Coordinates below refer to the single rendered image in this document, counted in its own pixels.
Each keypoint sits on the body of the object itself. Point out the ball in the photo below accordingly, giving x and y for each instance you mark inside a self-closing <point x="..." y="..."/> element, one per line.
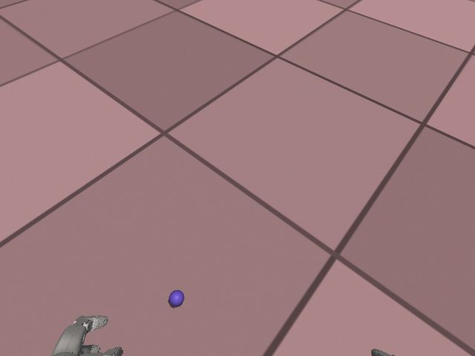
<point x="176" y="298"/>

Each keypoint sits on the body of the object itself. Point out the left robot hand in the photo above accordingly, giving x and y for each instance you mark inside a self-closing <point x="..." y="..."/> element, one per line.
<point x="73" y="337"/>

